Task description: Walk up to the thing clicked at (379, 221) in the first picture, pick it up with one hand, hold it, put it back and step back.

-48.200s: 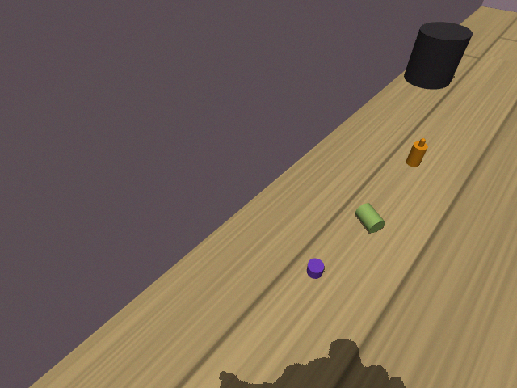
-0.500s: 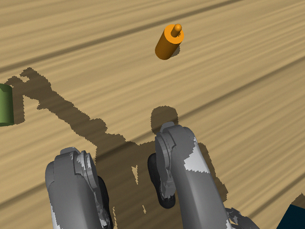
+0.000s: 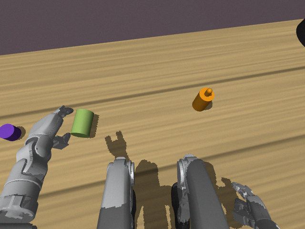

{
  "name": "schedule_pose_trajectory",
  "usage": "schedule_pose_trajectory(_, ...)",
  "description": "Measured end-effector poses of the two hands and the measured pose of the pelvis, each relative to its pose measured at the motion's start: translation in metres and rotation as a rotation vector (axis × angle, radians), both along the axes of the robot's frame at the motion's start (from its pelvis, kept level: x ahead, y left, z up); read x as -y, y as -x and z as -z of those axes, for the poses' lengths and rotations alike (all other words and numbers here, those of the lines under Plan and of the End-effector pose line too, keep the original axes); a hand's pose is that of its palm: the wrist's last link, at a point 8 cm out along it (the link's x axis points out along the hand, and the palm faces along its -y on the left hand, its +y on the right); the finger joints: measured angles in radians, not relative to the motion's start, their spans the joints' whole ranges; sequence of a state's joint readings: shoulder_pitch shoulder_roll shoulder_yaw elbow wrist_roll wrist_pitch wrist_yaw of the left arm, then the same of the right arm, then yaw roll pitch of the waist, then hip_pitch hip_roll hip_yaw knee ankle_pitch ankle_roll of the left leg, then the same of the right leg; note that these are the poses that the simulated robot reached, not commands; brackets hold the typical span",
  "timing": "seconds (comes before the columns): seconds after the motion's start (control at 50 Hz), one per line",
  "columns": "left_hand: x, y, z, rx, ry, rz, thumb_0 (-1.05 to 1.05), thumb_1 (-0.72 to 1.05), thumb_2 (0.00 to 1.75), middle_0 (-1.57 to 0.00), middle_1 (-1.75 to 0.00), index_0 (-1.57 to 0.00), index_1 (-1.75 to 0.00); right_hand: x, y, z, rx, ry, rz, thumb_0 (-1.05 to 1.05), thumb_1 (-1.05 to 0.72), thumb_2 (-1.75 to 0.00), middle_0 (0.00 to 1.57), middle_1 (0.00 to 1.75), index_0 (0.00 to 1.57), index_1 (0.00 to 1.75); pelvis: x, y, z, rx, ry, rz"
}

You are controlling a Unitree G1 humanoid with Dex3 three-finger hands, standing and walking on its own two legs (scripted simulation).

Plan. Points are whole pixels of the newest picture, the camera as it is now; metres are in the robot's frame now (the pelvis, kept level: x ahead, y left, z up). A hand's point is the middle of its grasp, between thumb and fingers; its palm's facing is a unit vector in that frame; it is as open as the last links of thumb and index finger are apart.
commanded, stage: home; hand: left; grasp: from above
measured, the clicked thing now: (82, 123) +0.52 +0.35 -0.44
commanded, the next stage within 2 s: none
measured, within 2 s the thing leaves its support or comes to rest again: neither
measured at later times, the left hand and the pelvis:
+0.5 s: hand (59, 155) +0.27 +0.20 +0.10, palm faces +0.04 -0.95 -0.32, open 7.7 cm; pelvis +0.06 -0.01 +0.19, yaw +4 degrees
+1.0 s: hand (33, 179) +0.23 +0.18 +0.18, palm faces +0.13 -0.97 -0.21, open 8.7 cm; pelvis +0.09 -0.01 +0.24, yaw +5 degrees
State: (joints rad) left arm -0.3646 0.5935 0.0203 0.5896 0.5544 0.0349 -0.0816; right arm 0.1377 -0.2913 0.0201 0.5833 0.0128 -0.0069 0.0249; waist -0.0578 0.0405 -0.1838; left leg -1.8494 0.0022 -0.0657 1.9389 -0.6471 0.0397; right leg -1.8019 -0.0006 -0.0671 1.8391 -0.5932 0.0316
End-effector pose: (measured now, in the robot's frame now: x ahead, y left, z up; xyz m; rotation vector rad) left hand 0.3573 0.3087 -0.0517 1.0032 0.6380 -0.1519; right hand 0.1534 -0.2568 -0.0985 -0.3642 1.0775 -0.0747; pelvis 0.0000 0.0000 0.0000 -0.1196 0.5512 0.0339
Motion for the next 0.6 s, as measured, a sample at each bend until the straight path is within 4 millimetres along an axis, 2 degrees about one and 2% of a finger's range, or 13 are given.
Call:
schedule_pose_trajectory(0.1, 0.021, 0.022, -0.038, 0.064, 0.121, -0.101, 0.01, 0.61, 0.91, -0.23, -0.40, -0.22, -0.41, -0.014, -0.034, -0.041, 0.125, -0.037, -0.003, 0.00, -0.90, -0.89, 0.20, 0.30, 0.21, 0.29, 0.004, -0.007, -0.037, 0.034, -0.018, -0.014)
schedule_pose_trajectory(0.22, 0.032, 0.044, -0.084, 0.064, 0.226, -0.285, 0.01, 0.75, 0.95, -0.24, -0.38, -0.22, -0.40, -0.019, -0.055, -0.089, 0.204, -0.074, 0.023, 0.00, -0.90, -0.89, 0.20, 0.30, 0.21, 0.29, 0.009, -0.019, -0.083, 0.080, -0.039, -0.024)
schedule_pose_trajectory(0.38, 0.054, 0.084, -0.139, -0.034, 0.413, -0.483, 0.01, 0.85, 0.93, -0.22, -0.34, -0.21, -0.35, -0.010, -0.061, -0.158, 0.253, -0.056, 0.070, 0.00, -0.90, -0.90, 0.20, 0.30, 0.21, 0.29, 0.014, -0.044, -0.148, 0.157, -0.060, -0.031)
schedule_pose_trajectory(0.5, 0.067, 0.098, -0.182, -0.031, 0.528, -0.577, 0.01, 0.83, 0.87, -0.21, -0.30, -0.20, -0.31, -0.002, -0.062, -0.205, 0.292, -0.013, 0.096, 0.01, -0.90, -0.90, 0.20, 0.30, 0.21, 0.29, 0.015, -0.062, -0.186, 0.228, -0.067, -0.043)
schedule_pose_trajectory(0.6, 0.074, 0.109, -0.219, -0.026, 0.602, -0.639, 0.01, 0.80, 0.84, -0.20, -0.28, -0.19, -0.29, -0.002, -0.066, -0.236, 0.333, 0.000, 0.112, 0.01, -0.90, -0.90, 0.20, 0.30, 0.21, 0.29, 0.013, -0.077, -0.212, 0.284, -0.072, -0.050)
